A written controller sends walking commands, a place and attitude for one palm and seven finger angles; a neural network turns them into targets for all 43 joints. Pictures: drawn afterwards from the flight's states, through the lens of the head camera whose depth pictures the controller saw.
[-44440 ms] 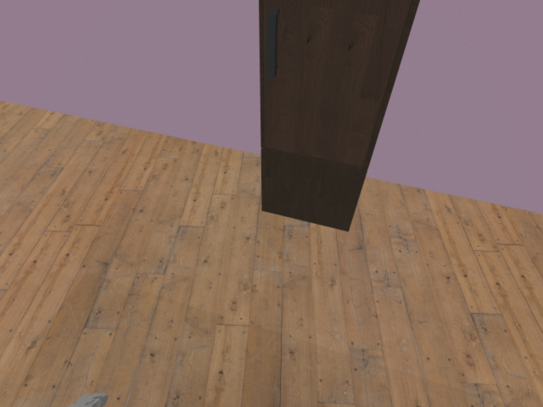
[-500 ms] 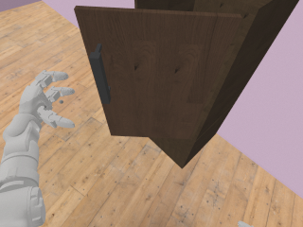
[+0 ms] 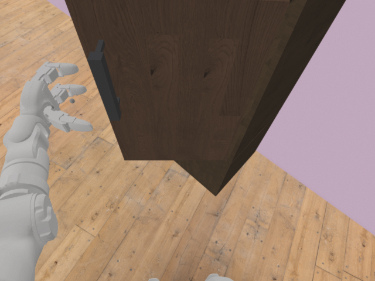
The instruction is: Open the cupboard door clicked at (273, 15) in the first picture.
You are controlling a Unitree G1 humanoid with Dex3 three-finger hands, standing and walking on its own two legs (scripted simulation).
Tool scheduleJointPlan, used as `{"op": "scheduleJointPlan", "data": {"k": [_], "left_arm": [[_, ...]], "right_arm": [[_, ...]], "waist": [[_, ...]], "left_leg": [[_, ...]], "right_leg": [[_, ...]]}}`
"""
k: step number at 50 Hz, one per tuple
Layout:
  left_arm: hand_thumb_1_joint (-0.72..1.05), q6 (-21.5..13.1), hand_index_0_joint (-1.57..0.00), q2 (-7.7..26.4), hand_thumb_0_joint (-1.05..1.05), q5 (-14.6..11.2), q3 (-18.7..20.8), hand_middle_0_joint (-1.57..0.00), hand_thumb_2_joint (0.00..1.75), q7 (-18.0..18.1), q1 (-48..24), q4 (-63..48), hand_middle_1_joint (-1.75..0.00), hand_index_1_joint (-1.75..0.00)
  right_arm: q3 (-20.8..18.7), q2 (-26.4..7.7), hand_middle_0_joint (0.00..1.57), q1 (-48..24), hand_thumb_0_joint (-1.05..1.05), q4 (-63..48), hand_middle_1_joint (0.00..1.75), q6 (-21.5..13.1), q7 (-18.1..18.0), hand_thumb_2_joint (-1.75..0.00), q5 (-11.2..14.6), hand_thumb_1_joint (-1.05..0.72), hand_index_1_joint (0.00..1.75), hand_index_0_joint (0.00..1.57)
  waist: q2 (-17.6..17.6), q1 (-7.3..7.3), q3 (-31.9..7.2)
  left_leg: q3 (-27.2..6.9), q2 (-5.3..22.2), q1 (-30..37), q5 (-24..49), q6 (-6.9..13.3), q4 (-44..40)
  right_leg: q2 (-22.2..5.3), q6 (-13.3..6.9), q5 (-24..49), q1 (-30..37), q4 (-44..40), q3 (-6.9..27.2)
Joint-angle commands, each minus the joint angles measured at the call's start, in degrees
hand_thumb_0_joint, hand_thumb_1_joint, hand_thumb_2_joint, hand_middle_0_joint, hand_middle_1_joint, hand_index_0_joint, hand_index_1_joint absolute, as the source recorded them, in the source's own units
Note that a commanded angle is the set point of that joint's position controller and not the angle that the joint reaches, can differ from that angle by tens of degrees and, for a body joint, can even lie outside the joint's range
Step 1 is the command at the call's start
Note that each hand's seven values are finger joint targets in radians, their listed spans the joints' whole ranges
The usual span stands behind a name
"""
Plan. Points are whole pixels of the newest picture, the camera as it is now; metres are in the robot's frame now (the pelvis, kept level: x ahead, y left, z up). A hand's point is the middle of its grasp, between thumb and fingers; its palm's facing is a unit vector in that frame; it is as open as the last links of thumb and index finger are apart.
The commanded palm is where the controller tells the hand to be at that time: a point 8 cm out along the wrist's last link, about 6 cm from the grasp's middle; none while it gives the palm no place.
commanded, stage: move the hooked fingers beside the handle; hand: left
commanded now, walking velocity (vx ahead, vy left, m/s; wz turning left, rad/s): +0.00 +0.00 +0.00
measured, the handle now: (108, 83) +0.52 +0.16 +0.10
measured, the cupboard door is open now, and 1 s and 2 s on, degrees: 44 44 44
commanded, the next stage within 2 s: slide the fingers in behind the handle in 0.80 s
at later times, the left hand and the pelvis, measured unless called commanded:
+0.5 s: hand (67, 100) +0.47 +0.24 +0.10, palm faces +0.00 -1.00 +0.01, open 14.0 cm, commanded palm +0.45 +0.28 +0.10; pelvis +0.01 -0.01 +0.00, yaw -1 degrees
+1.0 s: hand (71, 98) +0.48 +0.23 +0.10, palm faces -0.02 -1.00 +0.00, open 14.0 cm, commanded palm +0.45 +0.27 +0.10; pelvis +0.01 +0.01 +0.00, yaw -1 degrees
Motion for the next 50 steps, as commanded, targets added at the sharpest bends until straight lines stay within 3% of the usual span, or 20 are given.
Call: {"op": "scheduleJointPlan", "data": {"k": [1,3,5,8,10,13,14,16,21,25,26,31,33,35,38,41,43,46,49,50], "left_arm": [[-0.5,-4.8,-0.3,18.5,0.0,-0.9,3.6,-0.3,0.3,0.0,-27.4,-10.5,-1.2,-1.2],[-0.5,-5.0,-0.3,18.8,0.0,-1.0,4.0,-0.3,0.3,-0.6,-25.0,-10.8,-1.2,-1.2],[-0.5,-4.7,-0.3,19.4,0.0,-1.2,4.9,-0.3,0.3,-1.3,-22.0,-10.7,-1.2,-1.2],[-0.5,-3.6,-0.3,17.6,0.0,-2.2,3.4,-0.3,0.3,-2.3,-21.0,-10.0,-1.2,-1.2],[-0.5,-3.4,-0.3,20.7,0.0,-1.9,5.5,-0.3,0.3,-2.1,-22.3,-10.5,-1.2,-1.2],[-0.5,-4.5,-0.3,20.6,0.0,-2.0,5.0,-0.3,0.3,-1.8,-25.0,-14.4,-1.2,-1.2],[-0.5,-5.2,-0.3,23.4,0.0,-1.7,7.3,-0.3,0.3,-1.7,-24.7,-16.2,-1.2,-1.2],[-0.5,-5.3,-0.3,20.9,0.0,-2.2,6.0,-0.3,0.3,-2.1,-23.2,-16.5,-1.2,-1.2],[-0.5,-2.6,-0.3,20.1,0.0,-2.1,3.9,-0.3,0.3,-3.8,-23.0,-10.6,-1.2,-1.2],[-0.5,-3.6,-0.3,21.7,0.0,-2.4,5.4,-0.3,0.3,-4.3,-22.6,-14.2,-1.2,-1.2],[-0.5,-3.6,-0.3,18.9,0.0,-2.7,3.2,-0.3,0.3,-4.5,-23.2,-14.2,-1.2,-1.2],[-0.5,-2.9,-0.3,16.2,0.0,-3.4,1.7,-0.3,0.3,-4.3,-23.9,-14.1,-1.2,-1.2],[-0.5,-2.7,-0.3,17.6,0.0,-3.4,3.2,-0.3,0.3,-3.7,-21.8,-14.3,-1.2,-1.2],[-0.5,-2.7,-0.3,15.3,0.0,-2.9,1.3,-0.3,0.3,-3.1,-23.0,-15.7,-1.2,-1.2],[-0.5,-2.7,-0.3,16.1,0.0,-2.9,2.3,-0.3,0.3,-1.9,-23.4,-14.6,-1.2,-1.2],[-0.5,-3.1,-0.3,17.0,0.0,-1.9,2.3,-0.3,0.3,-1.3,-25.2,-14.5,-1.2,-1.2],[-0.5,-3.9,-0.3,20.2,0.0,-1.5,4.6,-0.3,0.3,-0.7,-26.0,-15.1,-1.2,-1.2],[-0.5,-4.5,-0.3,16.6,0.0,-1.7,2.5,-0.3,0.3,-1.1,-24.9,-16.5,-1.2,-1.2],[-0.5,-3.8,-0.3,12.5,0.0,-2.9,0.4,-0.3,0.3,-1.5,-23.5,-16.2,-1.2,-1.2],[-0.5,-3.2,-0.3,11.6,0.0,-3.1,0.2,-0.3,0.3,-1.4,-21.3,-15.6,-1.2,-1.2]], "right_arm": [[-3.6,-10.7,0.2,7.4,0.0,-3.8,0.3,-1.0,-0.7,-0.9,0.0,-0.9,0.3,0.2],[-3.6,-10.5,0.2,7.7,0.0,-4.5,0.3,-0.7,-0.6,-0.9,-0.1,-0.9,0.3,0.2],[-3.7,-10.5,0.2,7.8,0.0,-5.0,0.3,0.0,-0.4,-0.9,0.0,-0.9,0.3,0.2],[-3.4,-10.3,0.2,7.4,0.0,-6.3,0.3,0.5,-0.5,-0.9,0.3,-0.9,0.3,0.2],[-3.5,-10.7,0.2,7.6,0.0,-6.3,0.3,0.9,-0.8,-0.9,0.3,-0.9,0.3,0.2],[-3.7,-10.3,0.2,7.7,0.0,-6.5,0.3,0.7,-0.8,-0.9,0.3,-0.9,0.3,0.2],[-3.9,-10.5,0.2,8.0,0.0,-6.2,0.3,0.8,-0.7,-0.9,0.2,-0.9,0.3,0.2],[-3.8,-10.0,0.2,7.7,0.0,-6.2,0.3,0.7,-0.6,-0.9,0.3,-0.9,0.3,0.2],[-3.3,-10.2,0.2,7.2,0.0,-6.0,0.3,0.9,-0.9,-0.9,0.8,-0.9,0.3,0.2],[-3.5,-10.2,0.2,7.2,0.0,-6.6,0.3,0.9,-0.9,-0.9,0.6,-0.9,0.3,0.2],[-3.4,-10.0,0.2,7.0,0.0,-6.6,0.3,0.8,-0.8,-0.9,0.7,-0.9,0.3,0.2],[-3.7,-10.1,0.2,7.0,0.0,-6.0,0.3,0.9,-0.7,-0.9,0.7,-0.9,0.3,0.2],[-3.9,-10.3,0.2,7.4,0.0,-6.3,0.3,1.0,-0.6,-0.9,0.6,-0.9,0.3,0.2],[-3.8,-9.8,0.2,6.9,0.0,-6.3,0.3,1.1,-0.3,-0.9,0.6,-0.9,0.3,0.2],[-3.8,-10.2,0.2,7.3,0.0,-6.1,0.3,1.3,-0.3,-0.9,0.4,-0.9,0.3,0.2],[-3.5,-10.0,0.2,6.8,0.0,-6.2,0.3,1.4,-0.3,-0.9,0.4,-0.9,0.3,0.2],[-3.6,-10.3,0.2,7.3,0.0,-6.1,0.3,1.5,-0.5,-0.9,0.3,-0.9,0.3,0.2],[-3.7,-9.8,0.2,7.2,0.0,-6.2,0.3,1.3,-0.2,-0.9,0.2,-0.9,0.3,0.2],[-4.1,-9.8,0.2,7.8,0.0,-5.6,0.3,1.4,0.0,-0.9,0.3,-0.9,0.3,0.2],[-4.3,-9.8,0.2,7.7,0.0,-5.6,0.3,1.5,0.2,-0.9,0.3,-0.9,0.3,0.2]], "waist": [[4.4,-0.79,-22.7],[6.6,0.2,-23.9],[5.2,1.02,-24.4],[3.1,0.41,-20.8],[1.7,0.27,-20.4],[5.2,-0.11,-22.5],[6.6,0.81,-25.4],[6.1,0.31,-26.5],[3.9,-1.07,-19.2],[7.1,0.12,-24.3],[6.6,-0.58,-23.6],[6.3,-1.02,-23.2],[5.6,-0.17,-23.9],[7.8,-0.34,-23.9],[4.4,-0.5,-22.7],[6.6,-0.67,-22.4],[7.1,-0.12,-23.6],[9.0,-0.03,-26.2],[6.3,-0.71,-25.3],[6.8,0.01,-24.5]], "left_leg": [[-7.8,3.8,15.7,22.9,-4.2,-3.5],[-7.7,3.8,16.7,26.6,-4.6,-3.1],[-7.1,3.9,15.9,27.8,-4.5,-2.9],[-5.8,3.5,11.2,23.8,-3.1,-3.3],[-5.7,3.4,9.5,20.7,-2.7,-3.6],[-5.5,3.4,11.5,22.1,-2.7,-3.0],[-5.8,3.5,13.5,24.1,-3.0,-2.9],[-5.7,3.6,15.1,25.8,-3.0,-2.5],[-5.1,3.4,9.1,20.4,-2.1,-2.9],[-5.5,3.5,13.3,25.5,-2.8,-2.0],[-5.7,3.5,13.7,25.7,-2.8,-1.9],[-6.8,4.0,16.3,28.4,-3.4,-1.5],[-7.0,4.0,16.8,31.0,-3.7,-1.3],[-7.4,4.3,18.6,32.4,-4.4,-1.4],[-7.8,4.3,17.4,31.5,-4.4,-1.3],[-7.4,4.1,16.3,28.7,-4.4,-1.6],[-7.9,4.3,17.1,30.8,-4.7,-1.3],[-8.6,4.8,20.9,34.2,-5.7,-1.2],[-9.6,5.6,23.2,38.5,-6.0,-1.0],[-9.6,5.6,22.8,38.4,-6.2,-1.3]], "right_leg": [[-0.7,0.3,15.2,4.8,-2.3,3.5],[-0.6,0.1,16.8,5.2,-1.7,3.3],[-0.4,0.3,18.3,6.6,-1.8,3.4],[-0.5,0.4,18.8,8.2,-2.2,3.8],[-0.5,0.7,17.5,8.5,-2.6,4.2],[-0.5,0.5,18.4,8.8,-2.3,4.4],[-0.3,0.5,19.5,9.7,-2.0,4.6],[-0.2,0.7,20.9,9.6,-2.1,4.5],[-0.6,0.9,19.1,8.5,-2.9,4.8],[-0.4,0.5,21.3,8.8,-1.8,4.5],[-0.3,0.6,20.9,7.6,-1.9,4.2],[-0.2,0.6,19.9,4.4,-1.7,3.4],[-0.1,0.4,20.5,4.7,-1.3,3.1],[-0.1,0.6,19.7,3.1,-1.3,2.9],[0.0,0.4,18.7,2.8,-1.1,2.5],[-0.1,0.5,18.1,3.1,-1.1,3.0],[-0.1,0.2,18.4,3.5,-0.6,2.7],[0.2,0.4,18.2,2.4,-0.6,2.5],[0.6,0.6,18.3,0.4,-0.9,1.9],[0.5,0.5,17.7,0.2,-1.1,1.8]]}}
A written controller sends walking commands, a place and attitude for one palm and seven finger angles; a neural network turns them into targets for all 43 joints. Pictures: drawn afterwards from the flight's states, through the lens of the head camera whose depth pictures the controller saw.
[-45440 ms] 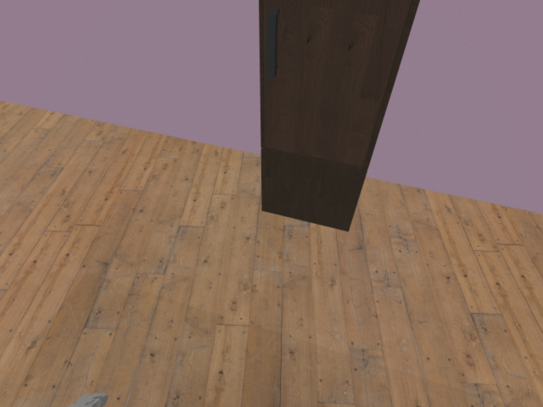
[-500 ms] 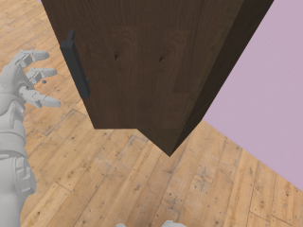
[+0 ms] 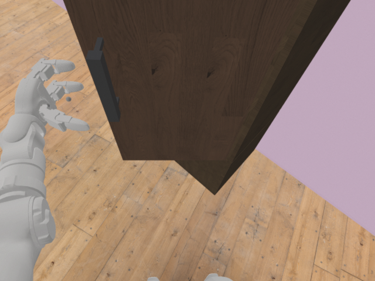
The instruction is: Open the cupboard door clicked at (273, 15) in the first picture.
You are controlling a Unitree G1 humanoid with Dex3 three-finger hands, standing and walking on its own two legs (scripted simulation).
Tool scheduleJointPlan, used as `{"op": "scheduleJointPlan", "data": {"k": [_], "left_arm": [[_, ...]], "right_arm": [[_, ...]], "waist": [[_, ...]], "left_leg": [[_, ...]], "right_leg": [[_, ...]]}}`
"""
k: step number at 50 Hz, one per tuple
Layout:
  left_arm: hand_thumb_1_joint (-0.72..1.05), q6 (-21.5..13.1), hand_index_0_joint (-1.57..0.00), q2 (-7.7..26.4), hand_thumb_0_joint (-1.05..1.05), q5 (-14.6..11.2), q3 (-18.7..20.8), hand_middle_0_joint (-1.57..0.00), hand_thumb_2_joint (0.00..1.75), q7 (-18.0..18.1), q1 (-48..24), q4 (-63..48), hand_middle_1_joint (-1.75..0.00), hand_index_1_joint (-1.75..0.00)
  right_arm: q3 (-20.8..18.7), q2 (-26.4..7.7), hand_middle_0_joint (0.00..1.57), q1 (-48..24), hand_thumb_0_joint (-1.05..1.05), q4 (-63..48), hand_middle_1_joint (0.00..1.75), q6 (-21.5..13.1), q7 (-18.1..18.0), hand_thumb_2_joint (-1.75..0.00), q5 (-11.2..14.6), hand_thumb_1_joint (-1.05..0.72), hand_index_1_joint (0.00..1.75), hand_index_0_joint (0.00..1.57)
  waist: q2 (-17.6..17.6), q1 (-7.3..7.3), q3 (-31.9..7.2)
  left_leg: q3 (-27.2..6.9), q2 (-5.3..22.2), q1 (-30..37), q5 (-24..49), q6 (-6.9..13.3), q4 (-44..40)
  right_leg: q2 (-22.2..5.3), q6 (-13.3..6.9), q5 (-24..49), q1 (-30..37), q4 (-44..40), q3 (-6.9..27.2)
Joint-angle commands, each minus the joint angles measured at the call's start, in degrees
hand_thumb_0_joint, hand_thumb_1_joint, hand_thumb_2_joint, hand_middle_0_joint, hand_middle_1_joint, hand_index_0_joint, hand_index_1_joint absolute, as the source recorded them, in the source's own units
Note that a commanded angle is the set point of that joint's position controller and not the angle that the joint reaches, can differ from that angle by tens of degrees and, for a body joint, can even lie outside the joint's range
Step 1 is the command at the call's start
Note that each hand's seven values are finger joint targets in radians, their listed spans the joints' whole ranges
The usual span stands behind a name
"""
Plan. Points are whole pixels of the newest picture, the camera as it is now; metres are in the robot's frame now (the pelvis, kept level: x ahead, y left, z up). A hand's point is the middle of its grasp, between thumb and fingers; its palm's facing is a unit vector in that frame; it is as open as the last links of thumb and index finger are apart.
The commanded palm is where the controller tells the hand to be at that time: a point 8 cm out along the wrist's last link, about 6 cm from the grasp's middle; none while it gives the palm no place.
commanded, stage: slide the fingers in behind the handle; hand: left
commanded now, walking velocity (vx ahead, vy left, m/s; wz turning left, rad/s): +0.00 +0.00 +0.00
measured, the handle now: (107, 83) +0.51 +0.16 +0.10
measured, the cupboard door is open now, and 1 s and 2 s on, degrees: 44 44 44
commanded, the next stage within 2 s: close the thumb around the handle in 1.50 s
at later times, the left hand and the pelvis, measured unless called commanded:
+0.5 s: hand (90, 103) +0.45 +0.18 +0.10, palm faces +0.01 -1.00 -0.01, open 14.0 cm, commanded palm +0.43 +0.23 +0.11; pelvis -0.01 -0.01 +0.00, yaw +0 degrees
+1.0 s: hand (107, 105) +0.45 +0.15 +0.10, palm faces +0.01 -1.00 +0.00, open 14.0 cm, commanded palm +0.42 +0.20 +0.11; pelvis -0.01 -0.03 +0.00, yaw +0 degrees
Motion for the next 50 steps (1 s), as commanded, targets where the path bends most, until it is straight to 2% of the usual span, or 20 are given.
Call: {"op": "scheduleJointPlan", "data": {"k": [1,3,5,8,15,16,17,19,21,24,26,27,29,31,34,38,43,44,46,50], "left_arm": [[-0.5,-2.7,-0.3,9.3,0.0,-2.4,-1.3,-0.3,0.3,-0.2,-22.8,-12.9,-1.2,-1.2],[-0.5,-2.2,-0.3,10.4,0.0,-2.3,0.0,-0.3,0.3,1.0,-21.7,-13.2,-1.2,-1.2],[-0.5,-2.1,-0.3,8.1,0.0,-1.6,-1.9,-0.3,0.3,2.4,-23.7,-15.3,-1.2,-1.2],[-0.5,-2.8,-0.3,9.7,0.0,-1.4,-0.1,-0.3,0.3,4.6,-23.6,-16.6,-1.2,-1.2],[-0.5,-4.5,-0.3,9.1,0.0,0.4,-0.2,-0.3,0.3,6.6,-23.2,-15.2,-1.2,-1.2],[-0.5,-4.4,-0.3,10.7,0.0,0.6,1.0,-0.3,0.3,6.8,-23.1,-13.8,-1.2,-1.2],[-0.5,-4.5,-0.3,8.6,0.0,0.6,-1.1,-0.3,0.3,6.7,-24.8,-13.4,-1.2,-1.2],[-0.5,-5.0,-0.3,7.0,0.0,0.4,-2.3,-0.3,0.3,6.5,-26.5,-13.8,-1.2,-1.2],[-0.5,-5.1,-0.3,8.6,0.0,0.0,-0.8,-0.3,0.3,6.6,-26.0,-13.0,-1.2,-1.2],[-0.5,-5.5,-0.3,5.3,0.0,-0.1,-3.5,-0.3,0.3,6.7,-27.5,-13.2,-1.2,-1.2],[-0.5,-4.8,-0.3,3.7,0.0,-0.3,-4.2,-0.3,0.3,6.9,-26.3,-11.2,-1.2,-1.2],[-0.5,-4.5,-0.3,6.0,0.0,-0.4,-2.2,-0.3,0.3,7.3,-26.6,-10.5,-1.2,-1.2],[-0.5,-4.5,-0.3,7.7,0.0,0.2,-1.5,-0.3,0.3,7.6,-27.0,-10.9,-1.2,-1.2],[-0.5,-5.0,-0.3,5.8,0.0,0.7,-3.2,-0.3,0.3,8.1,-29.0,-12.8,-1.2,-1.2],[-0.5,-5.9,-0.3,7.6,0.0,0.4,-1.0,-0.3,0.3,8.6,-26.2,-13.7,-1.2,-1.2],[-0.5,-5.5,-0.3,8.4,0.0,0.2,-0.2,-0.3,0.3,8.3,-23.9,-13.9,-1.2,-1.2],[-0.5,-4.8,-0.3,5.5,0.0,-0.7,-1.9,-0.3,0.3,8.2,-22.1,-15.6,-1.2,-1.2],[-0.5,-4.6,-0.3,3.5,0.0,-0.6,-3.7,-0.3,0.3,8.0,-23.3,-15.4,-1.2,-1.2],[-0.5,-4.3,-0.3,5.6,0.0,-0.7,-2.2,-0.3,0.3,8.5,-23.9,-13.9,-1.2,-1.2],[-0.5,-5.5,-0.3,3.2,0.0,0.0,-4.4,-0.3,0.3,9.1,-27.3,-16.9,-1.2,-1.2]], "right_arm": [[-4.2,-10.4,0.2,7.2,0.0,-3.3,0.3,-1.2,-0.1,-0.9,0.2,-0.9,0.3,0.2],[-4.3,-10.5,0.2,7.3,0.0,-3.6,0.3,-1.1,-0.1,-0.9,0.2,-0.9,0.3,0.2],[-4.3,-10.1,0.2,7.2,0.0,-3.5,0.3,-1.1,0.2,-0.9,0.0,-0.9,0.3,0.2],[-4.5,-10.3,0.2,7.5,0.0,-3.4,0.3,-1.2,0.4,-0.9,-0.2,-0.9,0.3,0.2],[-4.0,-9.6,0.2,6.2,0.0,-3.8,0.3,-1.7,0.6,-0.9,0.0,-0.9,0.3,0.2],[-3.8,-9.7,0.2,6.0,0.0,-3.6,0.3,-1.7,0.4,-0.9,0.0,-0.9,0.3,0.2],[-3.7,-9.5,0.2,5.6,0.0,-3.7,0.3,-1.8,0.4,-0.9,0.2,-0.9,0.3,0.2],[-3.7,-9.5,0.2,5.5,0.0,-3.5,0.3,-2.2,0.3,-0.9,0.2,-0.9,0.3,0.2],[-3.8,-9.7,0.2,5.6,0.0,-3.3,0.3,-2.5,0.1,-0.9,0.2,-0.9,0.3,0.2],[-3.7,-9.4,0.2,5.5,0.0,-3.0,0.3,-3.0,0.2,-0.9,0.2,-0.9,0.3,0.2],[-3.7,-9.4,0.2,5.4,0.0,-2.9,0.3,-3.2,0.3,-0.9,0.3,-0.9,0.3,0.2],[-3.8,-9.7,0.2,5.7,0.0,-2.6,0.3,-3.3,0.3,-0.9,0.2,-0.9,0.3,0.2],[-3.6,-9.7,0.2,5.5,0.0,-3.0,0.3,-3.3,0.1,-0.9,0.3,-0.9,0.3,0.2],[-3.5,-9.2,0.2,5.2,0.0,-3.2,0.3,-3.7,0.3,-0.9,0.2,-0.9,0.3,0.2],[-3.7,-9.2,0.2,5.5,0.0,-3.5,0.3,-3.7,0.5,-0.9,0.1,-0.9,0.3,0.2],[-3.7,-9.0,0.2,5.3,0.0,-4.0,0.3,-3.6,0.5,-0.9,0.4,-0.9,0.3,0.2],[-3.7,-8.6,0.2,4.3,0.0,-4.7,0.3,-3.6,0.5,-0.9,0.7,-0.9,0.3,0.2],[-3.5,-8.3,0.2,4.1,0.0,-4.4,0.3,-3.7,0.6,-0.9,0.8,-0.9,0.3,0.2],[-3.7,-8.7,0.2,4.5,0.0,-3.8,0.3,-3.8,0.4,-0.9,0.9,-0.9,0.3,0.2],[-3.7,-8.2,0.2,4.2,0.0,-3.4,0.3,-4.5,0.6,-0.9,0.6,-0.9,0.3,0.2]], "waist": [[6.9,-0.47,-22.9],[5.9,0.44,-21.5],[7.1,-0.12,-22.0],[4.5,0.33,-22.9],[4.5,0.67,-22.0],[4.1,0.85,-20.2],[3.3,-0.34,-18.4],[4.8,-0.51,-19.6],[3.3,-0.38,-20.1],[4.5,-0.77,-20.1],[2.3,-1.05,-18.8],[0.0,-0.87,-18.4],[1.4,-0.28,-19.4],[3.9,-0.68,-19.7],[2.3,0.52,-23.1],[0.5,0.81,-22.2],[1.5,0.9,-20.0],[2.0,0.09,-19.2],[-1.0,0.0,-17.9],[3.5,-0.27,-21.7]], "left_leg": [[-9.4,4.9,25.0,39.8,-6.3,-3.6],[-9.5,4.7,23.7,39.6,-6.3,-3.9],[-10.1,5.0,25.4,39.5,-6.8,-4.1],[-9.7,4.8,24.5,39.2,-6.6,-4.0],[-7.8,3.7,20.9,31.6,-5.5,-4.6],[-7.7,3.6,19.2,29.1,-5.4,-5.0],[-7.6,3.5,18.3,26.6,-5.0,-5.2],[-7.9,3.5,19.8,26.1,-4.9,-5.2],[-7.5,3.3,18.8,24.2,-4.6,-5.2],[-7.9,3.4,19.8,24.7,-4.8,-5.0],[-7.3,3.0,17.9,22.6,-4.2,-5.0],[-7.0,2.8,15.6,20.7,-3.8,-5.2],[-6.4,2.4,14.3,20.0,-3.5,-5.2],[-6.3,2.3,15.4,20.1,-3.5,-5.1],[-5.9,2.2,15.6,23.0,-3.5,-4.6],[-4.4,1.7,12.3,22.9,-2.7,-4.6],[-4.0,1.6,12.4,21.3,-2.6,-5.3],[-3.9,1.7,12.9,20.8,-2.6,-5.4],[-3.9,1.6,10.6,17.5,-2.4,-5.6],[-4.2,1.5,14.2,19.9,-2.7,-5.1]], "right_leg": [[-0.3,0.2,18.5,1.3,-1.9,1.6],[-0.4,-0.1,18.0,2.0,-1.8,1.3],[-0.3,0.1,16.8,0.5,-1.9,1.3],[-0.3,0.0,17.8,2.6,-1.6,1.4],[-0.4,0.0,18.0,5.6,-1.8,2.4],[-0.5,-0.2,17.0,5.7,-1.9,2.4],[-0.6,0.0,16.2,5.0,-2.2,2.4],[-0.6,-0.1,15.6,4.3,-2.2,2.6],[-0.7,-0.1,15.5,5.3,-2.4,2.8],[-0.7,-0.1,15.3,4.1,-2.1,2.6],[-0.8,0.1,15.2,4.5,-2.5,2.9],[-0.8,0.1,15.1,5.9,-2.7,3.1],[-1.0,0.0,15.7,7.6,-2.4,3.7],[-1.2,0.1,15.8,7.0,-2.4,3.8],[-1.0,0.1,18.9,10.4,-1.9,4.1],[-1.3,0.3,22.7,14.6,-2.1,4.8],[-1.3,0.3,22.0,14.0,-3.0,4.9],[-1.2,0.4,21.6,13.0,-3.3,4.9],[-1.4,0.6,19.2,13.2,-4.0,5.3],[-1.5,0.4,20.7,13.0,-3.1,5.4]]}}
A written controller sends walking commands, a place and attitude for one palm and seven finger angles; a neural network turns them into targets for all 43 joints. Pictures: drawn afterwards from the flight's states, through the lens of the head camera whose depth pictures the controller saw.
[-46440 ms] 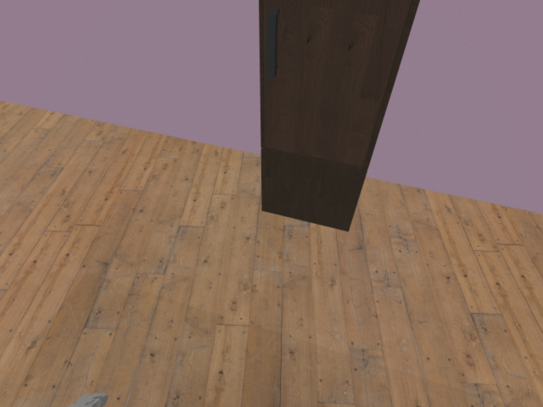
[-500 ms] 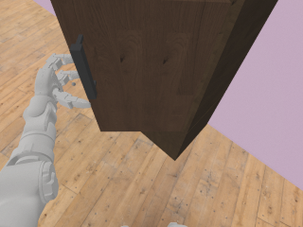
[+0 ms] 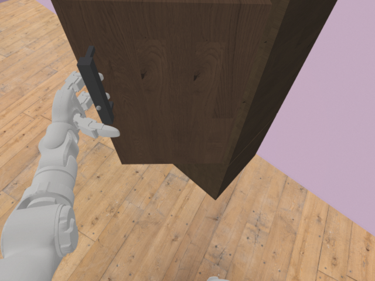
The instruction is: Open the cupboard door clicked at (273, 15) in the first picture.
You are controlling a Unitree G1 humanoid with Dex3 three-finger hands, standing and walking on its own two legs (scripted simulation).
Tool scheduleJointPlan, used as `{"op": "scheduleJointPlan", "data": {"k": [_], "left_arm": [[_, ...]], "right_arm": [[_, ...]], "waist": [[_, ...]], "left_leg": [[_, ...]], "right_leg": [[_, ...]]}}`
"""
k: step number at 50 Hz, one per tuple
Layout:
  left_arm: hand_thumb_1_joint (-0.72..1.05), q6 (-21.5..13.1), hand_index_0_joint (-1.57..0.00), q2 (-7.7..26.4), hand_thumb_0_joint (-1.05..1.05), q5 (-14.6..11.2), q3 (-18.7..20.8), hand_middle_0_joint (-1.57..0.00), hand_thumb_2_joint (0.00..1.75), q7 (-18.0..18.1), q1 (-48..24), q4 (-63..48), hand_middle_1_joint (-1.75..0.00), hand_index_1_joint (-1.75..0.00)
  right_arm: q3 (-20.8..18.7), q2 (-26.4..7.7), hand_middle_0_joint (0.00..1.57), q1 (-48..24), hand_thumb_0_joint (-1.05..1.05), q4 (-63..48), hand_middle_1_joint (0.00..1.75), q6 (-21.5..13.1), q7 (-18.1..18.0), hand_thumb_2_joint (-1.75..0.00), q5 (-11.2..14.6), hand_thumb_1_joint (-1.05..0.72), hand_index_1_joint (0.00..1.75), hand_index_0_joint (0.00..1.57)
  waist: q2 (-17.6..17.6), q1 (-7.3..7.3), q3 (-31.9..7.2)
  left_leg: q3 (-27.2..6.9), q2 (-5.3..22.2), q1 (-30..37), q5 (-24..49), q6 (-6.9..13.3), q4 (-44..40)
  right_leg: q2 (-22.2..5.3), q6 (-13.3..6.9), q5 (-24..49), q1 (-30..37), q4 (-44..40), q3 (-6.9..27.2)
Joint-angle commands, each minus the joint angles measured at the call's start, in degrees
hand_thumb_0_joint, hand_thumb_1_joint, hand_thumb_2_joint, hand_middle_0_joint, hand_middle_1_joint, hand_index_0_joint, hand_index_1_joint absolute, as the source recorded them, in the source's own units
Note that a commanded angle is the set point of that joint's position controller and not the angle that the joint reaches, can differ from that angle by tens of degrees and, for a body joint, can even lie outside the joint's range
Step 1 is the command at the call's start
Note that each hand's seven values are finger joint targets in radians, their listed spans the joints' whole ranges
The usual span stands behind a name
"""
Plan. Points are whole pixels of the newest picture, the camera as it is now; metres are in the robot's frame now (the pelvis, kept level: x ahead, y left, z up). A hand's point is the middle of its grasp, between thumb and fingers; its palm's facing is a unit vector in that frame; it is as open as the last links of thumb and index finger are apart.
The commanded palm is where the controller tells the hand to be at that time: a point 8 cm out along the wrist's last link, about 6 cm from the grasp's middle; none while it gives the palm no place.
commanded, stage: slide the fingers in behind the handle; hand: left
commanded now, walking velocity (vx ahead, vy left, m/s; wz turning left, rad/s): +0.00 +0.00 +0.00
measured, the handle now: (100, 88) +0.52 +0.18 +0.10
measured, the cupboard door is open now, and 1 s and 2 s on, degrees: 44 44 69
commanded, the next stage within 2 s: close the thumb around the handle in 0.50 s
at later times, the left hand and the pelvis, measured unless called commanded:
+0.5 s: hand (101, 107) +0.46 +0.17 +0.10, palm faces +0.00 -1.00 -0.01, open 14.0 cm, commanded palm +0.43 +0.22 +0.10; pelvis +0.00 +0.00 +0.00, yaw +0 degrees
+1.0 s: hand (104, 105) +0.46 +0.17 +0.10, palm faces +0.00 -1.00 -0.01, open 9.5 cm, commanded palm +0.44 +0.21 +0.10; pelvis +0.00 +0.01 +0.00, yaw +0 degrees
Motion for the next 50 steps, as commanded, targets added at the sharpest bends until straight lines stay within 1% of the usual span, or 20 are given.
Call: {"op": "scheduleJointPlan", "data": {"k": [1,4,6,8,12,14,17,18,21,23,26,28,30,32,36,38,42,46,48,50], "left_arm": [[-0.5,-5.1,-0.3,12.4,0.0,-0.7,1.1,-0.3,0.3,0.8,-27.7,-14.0,-1.2,-1.2],[-0.5,-4.8,-0.3,10.1,0.0,-1.0,0.0,-0.3,0.3,1.2,-26.0,-12.2,-1.2,-1.2],[-0.5,-4.5,-0.3,12.7,0.0,-0.8,2.0,-0.3,0.3,1.8,-24.9,-12.2,-1.2,-1.2],[-0.5,-4.9,-0.3,11.8,0.0,-0.2,1.3,-0.3,0.3,2.0,-24.9,-14.3,-1.2,-1.2],[-0.5,-4.5,-0.3,10.4,0.0,-0.3,0.1,-0.3,0.3,2.4,-25.9,-12.7,-1.2,-1.2],[-0.5,-4.9,-0.3,14.1,0.0,-0.1,3.3,-0.3,0.3,2.5,-24.6,-13.3,-1.2,-1.2],[-0.5,-4.9,-0.3,12.5,0.0,-0.1,1.5,-0.3,0.3,1.9,-25.9,-12.5,-1.2,-1.2],[-0.5,-5.2,-0.3,10.9,0.0,-0.2,0.0,-0.3,0.3,1.6,-27.1,-12.9,-1.2,-1.2],[-0.5,-5.1,-0.3,12.5,0.0,-0.4,1.3,-0.3,0.3,1.4,-27.4,-11.7,-1.2,-1.2],[-0.5,-5.6,-0.3,9.2,0.0,-0.5,-1.5,-0.3,0.3,1.3,-29.4,-13.6,-1.2,-1.2],[-0.5,-5.4,-0.3,8.2,0.0,-0.6,-1.7,-0.3,0.3,1.6,-27.9,-11.6,-1.2,-1.2],[-0.5,-5.3,-0.3,9.9,0.0,-0.6,0.0,-0.3,0.3,2.3,-28.3,-11.0,-1.2,-1.2],[-0.5,-5.2,-0.3,11.5,0.0,-0.1,0.8,-0.3,0.3,2.5,-27.9,-10.7,-1.2,-1.2],[-0.39,-5.6,-0.31,9.6,0.0,0.6,-1.0,-0.31,0.35,2.6,-28.6,-11.3,-1.21,-1.21],[-0.16,-6.1,-0.32,10.5,0.0,0.4,0.2,-0.32,0.44,3.4,-30.1,-11.3,-1.24,-1.24],[-0.05,-6.1,-0.33,11.7,0.0,0.3,1.9,-0.33,0.49,3.6,-27.6,-10.8,-1.25,-1.25],[0.17,-5.8,-0.35,10.8,0.0,1.0,0.3,-0.35,0.59,3.3,-28.8,-10.1,-1.27,-1.27],[0.4,-6.6,-0.36,9.5,0.0,0.5,-0.3,-0.36,0.68,3.2,-28.2,-13.0,-1.3,-1.3],[0.51,-6.5,-0.37,6.7,0.0,0.2,-2.3,-0.37,0.73,3.1,-27.6,-13.4,-1.31,-1.31],[0.62,-5.7,-0.38,7.4,0.0,0.0,-1.3,-0.38,0.78,3.3,-25.7,-11.4,-1.32,-1.32]], "right_arm": [[-3.4,-8.5,0.2,5.1,0.0,-4.1,0.3,-2.4,-0.3,-0.9,0.0,-0.9,0.3,0.2],[-3.3,-8.4,0.2,5.0,0.0,-4.0,0.3,-2.6,0.1,-0.9,0.1,-0.9,0.3,0.2],[-3.3,-8.7,0.2,5.0,0.0,-4.3,0.3,-2.4,0.1,-0.9,0.0,-0.9,0.3,0.2],[-3.4,-8.4,0.2,4.6,0.0,-4.9,0.3,-2.3,0.3,-0.9,0.0,-0.9,0.3,0.2],[-3.1,-8.3,0.2,4.2,0.0,-5.1,0.3,-2.1,0.3,-0.9,0.1,-0.9,0.3,0.2],[-3.2,-8.6,0.2,4.4,0.0,-5.3,0.3,-2.1,0.1,-0.9,0.0,-0.9,0.3,0.2],[-3.1,-8.4,0.2,4.3,0.0,-5.1,0.3,-2.2,-0.1,-0.9,0.2,-0.9,0.3,0.2],[-3.0,-8.2,0.2,4.3,0.0,-5.1,0.3,-2.2,-0.1,-0.9,0.2,-0.9,0.3,0.2],[-3.1,-8.5,0.2,4.4,0.0,-4.5,0.3,-2.4,-0.3,-0.9,0.2,-0.9,0.3,0.2],[-3.1,-8.3,0.2,4.7,0.0,-4.5,0.3,-2.6,-0.1,-0.9,0.1,-0.9,0.3,0.2],[-3.4,-8.6,0.2,4.9,0.0,-3.8,0.3,-2.7,0.0,-0.9,0.1,-0.9,0.3,0.2],[-3.5,-9.0,0.2,5.5,0.0,-3.6,0.3,-2.7,0.0,-0.9,-0.2,-0.9,0.3,0.2],[-3.4,-8.9,0.2,5.4,0.0,-3.7,0.3,-2.6,0.0,-0.9,-0.2,-0.9,0.3,0.2],[-3.2,-8.6,0.2,5.0,0.0,-4.0,0.3,-2.7,0.2,-0.9,-0.2,-0.9,0.3,0.2],[-3.4,-8.9,0.2,5.4,0.0,-3.8,0.3,-2.7,0.1,-0.9,-0.4,-0.9,0.3,0.2],[-3.5,-9.0,0.2,6.0,0.0,-4.1,0.3,-2.7,0.2,-0.9,-0.5,-0.9,0.3,0.2],[-3.3,-8.8,0.2,5.6,0.0,-4.0,0.3,-2.6,0.3,-0.9,-0.4,-0.9,0.3,0.2],[-3.5,-8.7,0.2,5.7,0.0,-4.2,0.3,-2.6,0.4,-0.9,-0.5,-0.9,0.3,0.2],[-3.7,-8.5,0.2,5.9,0.0,-4.1,0.3,-2.7,0.6,-0.9,-0.4,-0.9,0.3,0.2],[-3.9,-8.9,0.2,6.1,0.0,-3.7,0.3,-2.4,0.7,-0.9,-0.4,-0.9,0.3,0.2]], "waist": [[2.1,-0.67,-22.5],[0.6,-0.82,-20.9],[-1.5,0.02,-21.1],[1.7,0.41,-22.4],[-1.5,-0.6,-18.5],[0.1,0.89,-21.5],[-1.1,-0.25,-19.7],[0.4,-0.64,-19.8],[1.1,-0.37,-19.5],[2.5,-1.13,-21.3],[1.9,-1.09,-20.9],[-0.5,-1.04,-20.6],[0.1,-0.54,-21.0],[2.3,-0.66,-20.0],[1.1,-0.89,-21.1],[0.3,0.08,-22.2],[0.2,-0.84,-19.6],[3.4,-0.08,-23.3],[2.8,-0.68,-22.7],[0.6,-0.34,-21.0]], "left_leg": [[-4.5,0.9,11.2,18.7,-1.0,-3.6],[-4.4,1.0,11.0,19.4,-1.0,-3.6],[-4.1,0.8,8.7,19.1,-0.9,-4.1],[-4.0,0.7,10.7,21.3,-1.0,-3.6],[-3.8,0.6,8.1,17.2,-0.8,-4.4],[-3.6,0.5,8.6,18.1,-0.8,-4.1],[-3.7,0.6,8.2,17.0,-0.8,-4.2],[-3.7,0.6,9.2,17.8,-0.7,-4.1],[-4.0,0.7,9.0,16.7,-1.0,-4.2],[-4.8,0.9,12.4,19.4,-1.2,-4.0],[-5.3,1.2,13.5,19.9,-1.6,-3.9],[-5.4,1.1,12.4,19.8,-1.4,-3.8],[-4.9,0.9,11.1,19.0,-1.3,-4.0],[-5.3,1.0,11.9,18.8,-1.6,-4.2],[-5.4,1.2,12.3,18.7,-1.6,-4.0],[-5.6,1.2,12.7,21.2,-1.7,-3.7],[-5.4,1.2,11.1,18.4,-1.6,-4.1],[-5.9,1.5,15.5,23.8,-2.2,-3.5],[-6.4,1.9,16.9,26.6,-2.5,-3.2],[-6.4,2.0,15.6,25.4,-2.5,-3.4]], "right_leg": [[-2.1,2.4,20.0,10.9,-3.4,5.1],[-1.9,2.5,20.8,10.3,-3.4,4.8],[-2.1,2.6,21.7,12.9,-3.3,5.1],[-2.2,2.4,23.1,12.5,-2.7,5.0],[-2.1,2.7,20.5,11.8,-3.8,5.2],[-2.2,2.5,21.4,13.8,-3.3,5.6],[-2.2,2.6,20.4,12.6,-3.7,5.5],[-2.2,2.5,20.9,12.1,-3.7,5.5],[-2.2,2.5,19.2,11.2,-3.8,5.4],[-1.9,2.2,19.6,9.4,-3.2,4.6],[-1.7,2.2,18.5,7.3,-3.2,4.1],[-1.6,2.3,18.4,7.8,-3.1,4.0],[-1.8,2.4,18.8,9.1,-3.1,4.5],[-1.8,2.1,17.6,7.6,-3.0,4.1],[-1.6,2.2,17.2,7.3,-2.8,4.1],[-1.5,2.0,18.8,8.5,-2.3,3.8],[-1.5,2.2,17.1,7.4,-2.8,3.8],[-1.3,1.9,19.3,6.9,-2.1,3.6],[-1.2,2.0,19.4,5.4,-2.0,3.0],[-1.1,2.1,18.9,5.0,-2.3,2.9]]}}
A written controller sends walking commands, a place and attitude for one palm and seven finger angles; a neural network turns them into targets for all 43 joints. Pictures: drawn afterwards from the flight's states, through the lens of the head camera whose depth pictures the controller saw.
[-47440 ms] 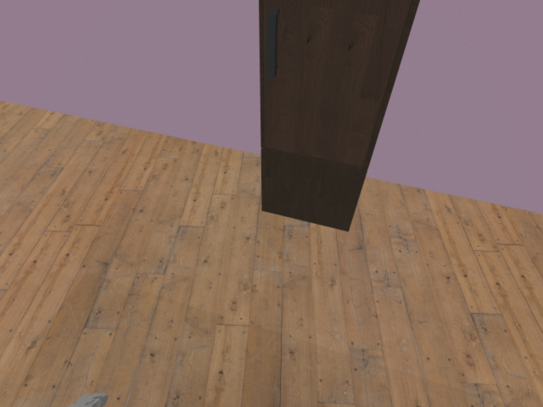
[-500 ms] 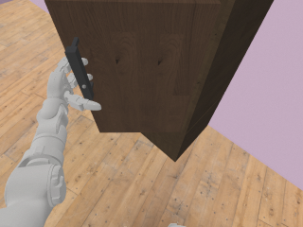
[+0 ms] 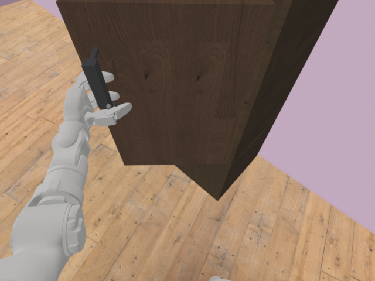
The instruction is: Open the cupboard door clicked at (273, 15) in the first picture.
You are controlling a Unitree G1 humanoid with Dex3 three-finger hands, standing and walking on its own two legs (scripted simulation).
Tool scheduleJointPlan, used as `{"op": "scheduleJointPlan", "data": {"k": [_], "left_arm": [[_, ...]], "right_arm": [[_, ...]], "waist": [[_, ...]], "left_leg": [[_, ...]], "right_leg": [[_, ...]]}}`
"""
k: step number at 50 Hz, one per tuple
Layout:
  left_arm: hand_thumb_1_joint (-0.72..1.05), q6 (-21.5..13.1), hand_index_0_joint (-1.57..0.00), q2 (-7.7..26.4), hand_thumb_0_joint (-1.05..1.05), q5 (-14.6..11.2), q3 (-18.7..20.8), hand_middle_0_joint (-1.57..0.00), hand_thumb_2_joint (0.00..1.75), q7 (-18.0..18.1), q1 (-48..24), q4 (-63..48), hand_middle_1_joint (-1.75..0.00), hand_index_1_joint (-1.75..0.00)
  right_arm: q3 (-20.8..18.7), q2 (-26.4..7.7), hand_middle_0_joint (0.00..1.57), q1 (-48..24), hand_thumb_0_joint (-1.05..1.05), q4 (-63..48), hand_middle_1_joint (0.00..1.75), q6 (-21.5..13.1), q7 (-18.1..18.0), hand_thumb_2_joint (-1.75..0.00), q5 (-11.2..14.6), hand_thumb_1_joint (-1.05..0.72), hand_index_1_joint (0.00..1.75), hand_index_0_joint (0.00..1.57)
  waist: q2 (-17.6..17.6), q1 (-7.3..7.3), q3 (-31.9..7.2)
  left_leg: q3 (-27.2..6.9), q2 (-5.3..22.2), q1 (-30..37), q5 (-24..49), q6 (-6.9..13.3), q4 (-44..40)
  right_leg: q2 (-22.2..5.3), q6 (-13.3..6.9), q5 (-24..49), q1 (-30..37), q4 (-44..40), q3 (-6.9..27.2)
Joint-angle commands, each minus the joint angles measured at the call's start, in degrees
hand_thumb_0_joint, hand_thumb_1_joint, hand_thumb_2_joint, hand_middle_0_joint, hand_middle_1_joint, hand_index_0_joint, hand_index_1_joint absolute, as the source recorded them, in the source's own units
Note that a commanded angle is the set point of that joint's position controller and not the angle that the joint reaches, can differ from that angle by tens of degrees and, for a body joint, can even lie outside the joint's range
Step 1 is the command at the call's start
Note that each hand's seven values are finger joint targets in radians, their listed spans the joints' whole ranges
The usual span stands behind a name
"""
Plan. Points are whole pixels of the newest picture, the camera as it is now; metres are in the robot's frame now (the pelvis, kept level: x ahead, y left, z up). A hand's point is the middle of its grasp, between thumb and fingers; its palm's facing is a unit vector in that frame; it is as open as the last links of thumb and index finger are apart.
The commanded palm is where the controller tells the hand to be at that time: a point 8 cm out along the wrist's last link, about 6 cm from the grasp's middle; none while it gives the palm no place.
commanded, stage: close the thumb around the handle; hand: left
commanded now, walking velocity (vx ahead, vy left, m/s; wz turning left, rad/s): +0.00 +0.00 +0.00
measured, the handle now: (104, 89) +0.52 +0.18 +0.10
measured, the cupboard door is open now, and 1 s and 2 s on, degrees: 44 69 85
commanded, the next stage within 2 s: pull the door open along its arc in 0.30 s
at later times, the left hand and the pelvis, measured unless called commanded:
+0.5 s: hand (109, 104) +0.47 +0.16 +0.10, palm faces +0.00 -1.00 +0.00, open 5.9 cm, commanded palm +0.43 +0.21 +0.10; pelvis +0.00 -0.01 +0.00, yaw +0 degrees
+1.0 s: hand (126, 161) +0.32 +0.10 +0.11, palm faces +0.12 -0.99 +0.08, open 6.6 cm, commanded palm +0.26 +0.17 +0.10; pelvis +0.02 +0.00 +0.01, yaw -1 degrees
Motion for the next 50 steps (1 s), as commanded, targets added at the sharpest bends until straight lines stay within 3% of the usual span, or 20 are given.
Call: {"op": "scheduleJointPlan", "data": {"k": [1,2,5,8,10,14,15,17,19,21,27,29,36,41,42,43,45,46,48,50], "left_arm": [[0.68,-3.2,-0.38,9.3,0.0,-1.1,-0.3,-0.38,0.8,0.1,-26.0,-11.6,-1.33,-1.33],[0.73,-2.7,-0.39,8.7,0.0,-1.0,-0.8,-0.39,0.83,0.3,-26.9,-10.0,-1.33,-1.33],[0.9,-3.2,-0.4,11.2,0.0,0.1,0.8,-0.4,0.9,0.9,-27.2,-10.7,-1.35,-1.35],[0.9,-3.2,-0.4,9.9,0.0,-0.3,-0.5,-0.4,0.9,0.6,-30.0,-9.7,-1.35,-1.35],[0.9,-3.0,-0.4,13.3,0.0,-0.2,1.8,-0.4,0.9,0.4,-30.1,-7.9,-1.35,-1.35],[0.9,-3.0,-0.4,13.6,0.0,0.0,1.7,-0.4,0.9,-0.3,-30.6,-8.0,-1.35,-1.35],[0.9,-2.9,-0.4,15.0,0.0,-0.3,3.2,-0.4,0.9,-0.4,-29.7,-8.0,-1.35,-1.35],[0.9,-2.8,-0.4,13.1,0.0,-0.5,1.6,-0.4,0.9,-1.0,-29.8,-8.6,-1.35,-1.35],[0.9,-2.8,-0.4,16.0,0.0,-0.6,4.0,-0.4,0.9,-1.0,-28.1,-8.0,-1.35,-1.35],[0.9,-2.5,-0.4,12.2,0.0,-1.0,1.1,-0.4,0.9,-1.3,-29.6,-9.5,-1.35,-1.35],[0.9,-1.8,-0.4,11.7,0.0,-2.1,2.2,-0.4,0.9,-1.7,-19.3,-12.9,-1.35,-1.35],[0.9,-1.5,-0.4,11.5,0.0,-2.3,2.2,-0.4,0.9,-1.6,-15.5,-16.2,-1.35,-1.35],[0.9,2.5,-0.4,5.3,0.0,-4.7,-1.0,-0.4,0.9,-1.8,4.9,-32.6,-1.35,-1.35],[0.9,5.3,-0.4,0.3,0.0,-6.1,-3.8,-0.4,0.9,-0.3,25.8,-52.8,-1.35,-1.35],[0.9,6.7,-0.4,-2.3,0.0,-8.1,-0.7,-0.4,0.9,5.2,27.1,-58.5,-1.35,-1.35],[0.9,8.0,-0.4,-4.9,0.0,-6.9,-3.9,-0.4,0.9,8.5,31.4,-61.9,-1.35,-1.35],[0.9,10.3,-0.4,-6.5,0.0,-5.3,-3.1,-0.4,0.9,15.9,40.0,-70.0,-1.35,-1.35],[0.9,11.4,-0.4,-9.1,0.0,-3.6,-6.1,-0.4,0.9,18.7,43.1,-73.8,-1.35,-1.35],[0.9,13.8,-0.4,-10.0,0.0,-0.4,-7.7,-0.4,0.9,24.0,49.7,-78.3,-1.35,-1.35],[0.9,16.0,-0.4,-12.8,0.0,2.4,-10.7,-0.4,0.9,28.5,54.8,-85.0,-1.35,-1.35]], "right_arm": [[-3.2,-9.0,0.2,4.7,0.0,-4.5,0.3,-1.5,-0.2,-0.9,0.3,-0.9,0.3,0.2],[-3.0,-9.0,0.2,4.8,0.0,-4.3,0.3,-1.6,-0.2,-0.9,0.3,-0.9,0.3,0.2],[-3.2,-9.2,0.2,4.8,0.0,-4.5,0.3,-1.7,-0.4,-0.9,0.2,-0.9,0.3,0.2],[-3.0,-9.1,0.2,4.9,0.0,-4.2,0.3,-1.9,-0.5,-0.9,0.1,-0.9,0.3,0.2],[-2.7,-9.5,0.2,5.0,0.0,-4.0,0.3,-1.9,-0.7,-0.9,0.2,-0.9,0.3,0.2],[-2.6,-9.3,0.2,4.9,0.0,-4.4,0.3,-2.1,-0.9,-0.9,0.2,-0.9,0.3,0.2],[-2.6,-9.3,0.2,5.0,0.0,-4.6,0.3,-2.1,-0.8,-0.9,0.2,-0.9,0.3,0.2],[-2.5,-9.1,0.2,4.9,0.0,-5.0,0.3,-2.1,-0.8,-0.9,0.3,-0.9,0.3,0.2],[-2.6,-9.5,0.2,5.2,0.0,-5.1,0.3,-1.9,-0.9,-0.9,0.3,-0.9,0.3,0.2],[-2.4,-8.9,0.2,4.8,0.0,-5.4,0.3,-2.0,-0.8,-0.9,0.3,-0.9,0.3,0.2],[-3.0,-8.9,0.2,4.0,0.0,-7.1,0.3,-1.6,-0.3,-0.9,0.5,-0.9,0.3,0.2],[-2.9,-8.8,0.2,3.3,0.0,-8.0,0.3,-1.5,0.0,-0.9,0.7,-0.9,0.3,0.2],[-3.2,-7.7,0.2,-1.0,0.0,-12.1,0.3,-2.1,0.8,-0.9,1.6,-0.9,0.3,0.2],[-3.1,-6.2,0.2,-5.9,0.0,-15.1,0.3,-3.6,1.2,-0.9,2.0,-0.9,0.3,0.2],[-3.0,-4.6,0.2,-8.5,0.0,-15.6,0.3,-4.1,1.5,-0.9,1.9,-0.9,0.3,0.2],[-2.8,-4.6,0.2,-9.8,0.0,-15.8,0.3,-4.5,1.6,-0.9,1.6,-0.9,0.3,0.2],[-2.7,-3.6,0.2,-11.3,0.0,-15.9,0.3,-4.6,2.1,-0.9,0.8,-0.9,0.3,0.2],[-2.5,-3.3,0.2,-12.0,0.0,-16.0,0.3,-4.2,2.4,-0.9,0.4,-0.9,0.3,0.2],[-2.5,-3.2,0.2,-13.1,0.0,-16.1,0.3,-3.0,2.4,-0.9,-0.5,-0.9,0.3,0.2],[-2.0,-1.9,0.2,-15.2,0.0,-17.3,0.3,-1.6,2.3,-0.9,-1.2,-0.9,0.3,0.2]], "waist": [[0.1,-0.9,-19.0],[-1.3,-1.38,-17.1],[0.2,-0.76,-19.3],[-1.1,-1.99,-18.5],[-1.1,-1.59,-18.1],[0.7,-1.49,-20.3],[0.5,-0.77,-20.9],[0.9,-1.2,-20.5],[-1.0,-0.6,-21.0],[0.7,-1.29,-20.5],[-1.8,1.15,-21.7],[0.4,2.39,-22.1],[-1.8,5.1,-20.0],[-2.1,7.44,-19.3],[-2.3,10.43,-17.8],[-1.0,9.73,-16.0],[-2.8,10.86,-15.5],[-3.1,10.12,-14.9],[-4.9,9.62,-12.9],[-3.4,9.9,-11.8]], "left_leg": [[-6.6,2.3,14.6,23.0,-2.9,-4.2],[-6.5,2.1,13.0,20.5,-2.6,-4.5],[-6.7,2.0,13.8,20.1,-2.6,-4.3],[-6.5,1.8,12.4,18.1,-2.2,-4.1],[-6.4,1.6,10.6,16.2,-2.2,-4.3],[-5.8,1.3,10.4,17.3,-1.9,-3.8],[-5.6,1.3,9.9,17.2,-1.9,-3.7],[-5.5,1.4,10.2,17.8,-2.0,-3.7],[-5.3,1.4,9.0,18.8,-1.8,-3.5],[-5.1,1.2,9.0,18.1,-1.8,-3.7],[-4.1,1.2,8.6,19.4,-1.6,-3.9],[-4.3,1.3,9.8,21.7,-1.8,-4.3],[-3.4,1.8,12.1,26.4,-1.7,-6.0],[-3.2,2.2,15.9,32.4,-2.1,-7.3],[-3.2,2.2,15.6,32.3,-2.7,-8.0],[-3.2,2.4,16.8,32.6,-2.9,-8.2],[-3.4,2.6,17.0,33.2,-3.5,-8.8],[-3.3,2.7,17.4,33.3,-3.6,-8.8],[-3.4,2.6,16.9,30.6,-3.5,-8.6],[-3.3,2.3,16.8,28.2,-3.5,-9.1]], "right_leg": [[-0.6,1.4,18.3,5.5,-3.6,2.5],[-0.7,1.5,17.2,5.3,-4.0,2.5],[-0.9,1.3,16.7,5.6,-3.6,2.8],[-0.9,1.4,16.3,5.7,-3.9,3.1],[-1.1,1.4,15.3,6.3,-3.9,3.3],[-1.2,1.5,17.4,8.0,-3.6,4.0],[-1.2,1.5,17.5,8.8,-3.5,4.0],[-1.1,1.5,18.0,8.5,-3.5,3.9],[-1.1,1.5,19.5,10.2,-3.3,4.1],[-1.2,1.6,19.4,9.9,-3.6,4.1],[-1.1,1.6,21.9,13.4,-3.7,4.2],[-1.1,1.2,23.1,13.9,-3.2,3.8],[-1.2,1.5,27.2,17.6,-4.2,3.3],[-1.8,1.8,30.8,20.5,-4.6,2.8],[-1.6,1.6,28.3,20.1,-5.3,1.7],[-1.6,1.6,27.7,19.6,-5.4,1.4],[-1.7,1.5,27.3,20.8,-5.3,0.8],[-1.9,1.6,28.0,21.2,-5.3,0.9],[-2.2,1.4,27.4,21.8,-5.5,1.2],[-2.5,1.2,27.3,23.0,-5.7,1.6]]}}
